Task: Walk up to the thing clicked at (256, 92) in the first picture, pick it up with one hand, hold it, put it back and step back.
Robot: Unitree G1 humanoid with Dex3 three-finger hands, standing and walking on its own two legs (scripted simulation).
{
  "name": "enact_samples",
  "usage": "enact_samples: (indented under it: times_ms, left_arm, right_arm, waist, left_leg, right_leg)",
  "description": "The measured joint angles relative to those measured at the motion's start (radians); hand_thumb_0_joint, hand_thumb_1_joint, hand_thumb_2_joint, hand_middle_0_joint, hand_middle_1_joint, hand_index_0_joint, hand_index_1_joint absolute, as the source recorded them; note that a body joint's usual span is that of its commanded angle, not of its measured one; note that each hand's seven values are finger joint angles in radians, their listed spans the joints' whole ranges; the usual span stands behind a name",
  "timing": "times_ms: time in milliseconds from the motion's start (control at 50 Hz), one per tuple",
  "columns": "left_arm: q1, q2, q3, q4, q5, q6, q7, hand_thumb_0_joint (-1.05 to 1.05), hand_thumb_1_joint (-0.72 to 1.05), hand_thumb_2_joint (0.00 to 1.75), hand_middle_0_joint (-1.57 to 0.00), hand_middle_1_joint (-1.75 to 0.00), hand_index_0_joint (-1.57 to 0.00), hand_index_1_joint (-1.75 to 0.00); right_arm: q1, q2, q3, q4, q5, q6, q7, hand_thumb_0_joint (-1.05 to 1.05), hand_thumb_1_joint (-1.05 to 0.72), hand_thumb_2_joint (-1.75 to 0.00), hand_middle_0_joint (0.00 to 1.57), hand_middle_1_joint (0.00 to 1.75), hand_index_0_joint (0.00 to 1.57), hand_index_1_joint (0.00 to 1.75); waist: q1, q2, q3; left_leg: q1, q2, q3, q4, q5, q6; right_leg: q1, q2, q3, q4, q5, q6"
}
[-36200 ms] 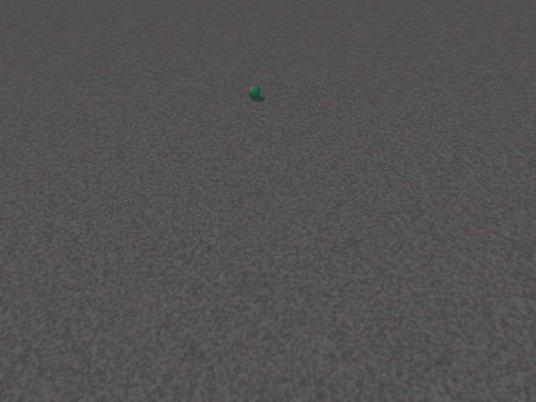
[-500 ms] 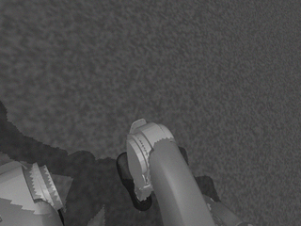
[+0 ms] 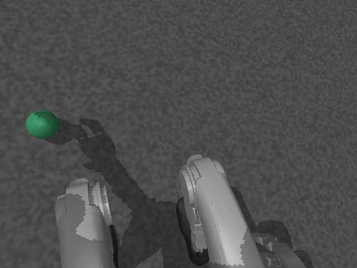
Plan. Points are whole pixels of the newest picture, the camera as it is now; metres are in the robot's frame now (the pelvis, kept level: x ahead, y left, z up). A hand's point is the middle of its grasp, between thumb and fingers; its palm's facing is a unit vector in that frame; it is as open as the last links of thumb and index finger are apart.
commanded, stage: withdraw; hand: left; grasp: from above
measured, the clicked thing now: (42, 124) +0.50 +0.29 -0.32
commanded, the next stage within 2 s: home in 0.38 s
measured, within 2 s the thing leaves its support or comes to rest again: neither
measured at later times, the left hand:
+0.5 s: hand (4, 108) +0.50 +0.32 -0.17, palm faces -0.37 -0.04 -0.93, open 14.0 cm
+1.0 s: hand out of the picture +0.37 +0.30 +0.00, palm faces -0.30 -0.52 -0.80, open 8.5 cm
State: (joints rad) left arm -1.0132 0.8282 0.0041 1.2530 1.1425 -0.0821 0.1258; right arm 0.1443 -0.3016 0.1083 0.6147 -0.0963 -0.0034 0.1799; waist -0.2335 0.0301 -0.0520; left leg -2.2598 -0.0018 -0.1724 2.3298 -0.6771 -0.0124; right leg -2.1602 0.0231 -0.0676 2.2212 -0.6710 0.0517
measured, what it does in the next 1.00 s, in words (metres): rises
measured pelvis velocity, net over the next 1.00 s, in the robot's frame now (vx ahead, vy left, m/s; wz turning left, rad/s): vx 0.01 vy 0.00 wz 0.07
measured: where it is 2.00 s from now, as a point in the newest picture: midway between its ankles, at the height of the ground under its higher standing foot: (154, 256)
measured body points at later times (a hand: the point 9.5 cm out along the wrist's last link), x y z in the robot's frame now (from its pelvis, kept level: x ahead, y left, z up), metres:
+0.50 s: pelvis -0.01 +0.00 -0.03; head +0.25 +0.08 +0.33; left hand +0.51 +0.32 -0.12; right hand +0.03 -0.27 -0.11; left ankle +0.08 +0.13 -0.32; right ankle +0.11 -0.14 -0.32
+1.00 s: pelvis +0.01 +0.00 +0.10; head +0.20 +0.05 +0.51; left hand +0.38 +0.33 +0.04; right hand +0.16 -0.26 -0.01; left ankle +0.08 +0.13 -0.32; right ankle +0.11 -0.14 -0.32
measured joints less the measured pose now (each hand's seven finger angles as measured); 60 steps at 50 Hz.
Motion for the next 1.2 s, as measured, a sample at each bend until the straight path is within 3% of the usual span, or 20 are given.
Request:
enact_samples:
  times_ms: [80, 140, 300, 380, 440, 500, 560, 640, 720, 900, 1040, 1200]
  left_arm:
    - [0.005, -0.009, -0.008, -0.013, -0.011, -0.048, -0.053, 0.0, -0.53, 1.02, -0.09, -1.01, -0.08, -1.02]
    - [0.005, -0.005, -0.003, 0.0, 0.0, -0.097, -0.05, 0.0, -0.52, 1.02, -0.1, -1.0, -0.08, -1.01]
    - [-0.042, 0.038, 0.009, 0.148, 0.089, -0.186, 0.084, 0.0, -0.52, 1.01, -0.1, -1.01, -0.09, -1.01]
    - [-0.071, 0.065, 0.049, 0.205, 0.141, -0.19, 0.157, 0.0, -0.52, 1.01, -0.09, -1.01, -0.09, -1.01]
    - [-0.073, 0.076, 0.089, 0.196, 0.161, -0.171, 0.193, 0.0, -0.52, 1.01, -0.09, -1.01, -0.09, -1.01]
    - [-0.054, 0.071, 0.117, 0.143, 0.155, -0.136, 0.2, 0.0, -0.51, 1.0, -0.1, -1.0, -0.1, -1.0]
    - [-0.039, 0.055, 0.118, 0.106, 0.126, -0.096, 0.181, 0.0, -0.49, 0.98, -0.13, -0.97, -0.12, -0.97]
    - [0.008, 0.017, 0.104, 0.034, 0.06, -0.052, 0.114, 0.0, -0.41, 0.95, -0.18, -0.9, -0.16, -0.89]
    - [0.109, -0.046, 0.103, -0.106, -0.037, -0.031, 0.025, 0.0, -0.24, 0.91, -0.21, -0.75, -0.19, -0.75]
    - [0.422, -0.193, 0.088, -0.489, -0.355, 0.047, -0.093, 0.0, 0.35, 0.85, -0.21, -0.44, -0.2, -0.44]
    - [0.633, -0.292, 0.054, -0.698, -0.558, 0.132, -0.119, 0.0, 0.72, 0.88, -0.22, -0.34, -0.21, -0.34]
    - [0.838, -0.398, 0.035, -0.858, -0.76, 0.244, -0.096, 0.01, 0.86, 0.9, -0.22, -0.31, -0.21, -0.31]
  right_arm:
    - [0.006, -0.015, 0.001, -0.019, 0.008, 0.029, -0.034, 0.0, -0.92, -0.91, 0.2, 0.3, 0.2, 0.3]
    - [0.014, -0.026, 0.008, -0.019, 0.006, 0.043, -0.055, 0.0, -0.91, -0.91, 0.2, 0.3, 0.2, 0.3]
    - [0.019, -0.036, 0.036, 0.014, -0.025, 0.041, -0.078, 0.0, -0.91, -0.9, 0.2, 0.3, 0.2, 0.3]
    - [0.026, -0.027, 0.049, 0.019, -0.044, 0.028, -0.074, 0.0, -0.91, -0.9, 0.2, 0.3, 0.2, 0.3]
    - [0.04, -0.015, 0.049, 0.017, -0.051, 0.019, -0.069, 0.0, -0.91, -0.9, 0.2, 0.3, 0.2, 0.3]
    - [0.055, 0.005, 0.04, 0.016, -0.045, 0.018, -0.062, 0.0, -0.91, -0.9, 0.2, 0.3, 0.2, 0.3]
    - [0.061, 0.025, 0.028, 0.026, -0.033, 0.022, -0.055, 0.0, -0.91, -0.9, 0.2, 0.3, 0.2, 0.3]
    - [0.064, 0.043, 0.008, 0.033, -0.012, 0.033, -0.05, 0.0, -0.9, -0.9, 0.2, 0.3, 0.2, 0.3]
    - [0.075, 0.046, -0.027, 0.022, 0.014, 0.051, -0.049, 0.0, -0.9, -0.9, 0.2, 0.3, 0.2, 0.3]
    - [0.04, 0.024, -0.099, 0.004, 0.07, 0.077, -0.082, 0.0, -0.9, -0.9, 0.2, 0.3, 0.2, 0.3]
    - [-0.025, 0.015, -0.127, -0.029, 0.098, 0.052, -0.123, 0.0, -0.91, -0.9, 0.2, 0.3, 0.2, 0.3]
    - [-0.072, 0.046, -0.113, -0.061, 0.121, -0.008, -0.173, 0.0, -0.91, -0.9, 0.2, 0.3, 0.2, 0.3]
  waist:
    - [0.006, -0.003, 0.009]
    - [0.004, -0.015, 0.015]
    - [-0.034, -0.052, 0.042]
    - [-0.057, -0.061, 0.063]
    - [-0.068, -0.059, 0.071]
    - [-0.068, -0.05, 0.064]
    - [-0.059, -0.035, 0.045]
    - [-0.033, -0.008, 0.014]
    - [0.009, 0.016, -0.02]
    - [0.109, 0.021, -0.105]
    - [0.157, 0.007, -0.131]
    - [0.173, 0.001, -0.139]
  left_leg:
    - [0.026, -0.002, 0.008, -0.04, 0.021, 0.0]
    - [0.026, -0.004, 0.009, -0.05, 0.034, -0.003]
    - [-0.023, -0.007, -0.001, 0.001, 0.047, -0.008]
    - [-0.06, -0.01, -0.01, 0.044, 0.047, -0.009]
    - [-0.086, -0.013, -0.012, 0.067, 0.046, -0.008]
    - [-0.099, -0.013, -0.007, 0.074, 0.042, -0.006]
    - [-0.096, -0.011, 0.002, 0.061, 0.034, -0.003]
    - [-0.067, -0.007, 0.012, 0.023, 0.022, 0.001]
    - [-0.013, -0.004, 0.025, -0.035, 0.011, 0.003]
    - [0.182, 0.009, 0.05, -0.222, 0.009, 0.005]
    - [0.374, 0.015, 0.063, -0.383, 0.028, 0.0]
    - [0.612, 0.019, 0.071, -0.576, 0.058, -0.007]
  right_leg:
    - [0.023, -0.006, 0.005, -0.032, 0.016, -0.001]
    - [0.022, -0.007, 0.005, -0.039, 0.027, -0.001]
    - [-0.027, -0.001, 0.0, 0.009, 0.042, -0.003]
    - [-0.059, 0.003, -0.004, 0.046, 0.043, 0.0]
    - [-0.083, 0.004, -0.004, 0.067, 0.041, 0.0]
    - [-0.096, 0.003, 0.002, 0.076, 0.035, 0.002]
    - [-0.095, 0.001, 0.008, 0.067, 0.027, 0.007]
    - [-0.069, -0.003, 0.014, 0.033, 0.014, 0.009]
    - [-0.018, -0.01, 0.02, -0.019, 0.003, 0.008]
    - [0.161, -0.018, 0.03, -0.193, 0.006, 0.005]
    - [0.343, -0.024, 0.032, -0.345, 0.025, -0.005]
    - [0.575, -0.029, 0.028, -0.529, 0.054, -0.016]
